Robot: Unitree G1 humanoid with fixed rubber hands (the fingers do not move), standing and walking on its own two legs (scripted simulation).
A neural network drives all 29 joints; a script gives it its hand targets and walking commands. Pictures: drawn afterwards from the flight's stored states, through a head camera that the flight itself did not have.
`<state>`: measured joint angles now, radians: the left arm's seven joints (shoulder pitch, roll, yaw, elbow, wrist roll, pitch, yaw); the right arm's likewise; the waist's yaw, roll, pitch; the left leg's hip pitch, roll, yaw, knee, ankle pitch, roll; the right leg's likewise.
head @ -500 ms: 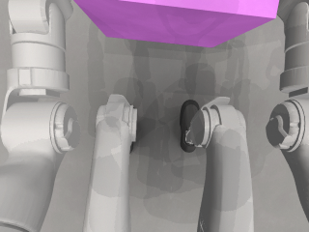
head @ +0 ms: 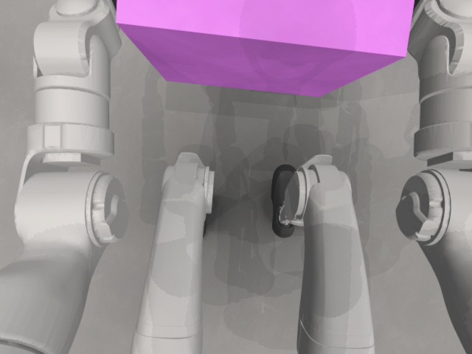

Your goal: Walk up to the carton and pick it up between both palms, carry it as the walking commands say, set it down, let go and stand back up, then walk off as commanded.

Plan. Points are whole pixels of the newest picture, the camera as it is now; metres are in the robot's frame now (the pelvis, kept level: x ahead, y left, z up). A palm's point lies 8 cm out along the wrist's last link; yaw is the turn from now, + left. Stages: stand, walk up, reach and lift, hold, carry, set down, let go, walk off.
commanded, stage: reach and lift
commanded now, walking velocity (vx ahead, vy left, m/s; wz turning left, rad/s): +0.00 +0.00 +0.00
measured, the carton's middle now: (256, 15) +0.55 +0.00 -0.13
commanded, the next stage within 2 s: none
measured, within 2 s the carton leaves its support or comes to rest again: neither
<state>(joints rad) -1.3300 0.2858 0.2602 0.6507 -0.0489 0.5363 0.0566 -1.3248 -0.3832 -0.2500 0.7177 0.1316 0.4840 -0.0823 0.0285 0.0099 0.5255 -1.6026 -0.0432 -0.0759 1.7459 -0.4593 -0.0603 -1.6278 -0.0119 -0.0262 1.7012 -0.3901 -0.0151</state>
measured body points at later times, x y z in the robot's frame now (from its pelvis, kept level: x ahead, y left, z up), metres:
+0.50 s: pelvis +0.00 +0.00 +0.06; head +0.29 +0.01 +0.39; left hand +0.53 +0.19 +0.00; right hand +0.54 -0.19 +0.00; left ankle +0.16 +0.14 -0.48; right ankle +0.18 -0.11 -0.48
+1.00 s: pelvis +0.01 +0.00 +0.12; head +0.27 +0.00 +0.48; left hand +0.50 +0.19 +0.08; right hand +0.51 -0.19 +0.07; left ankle +0.16 +0.14 -0.48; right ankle +0.18 -0.11 -0.48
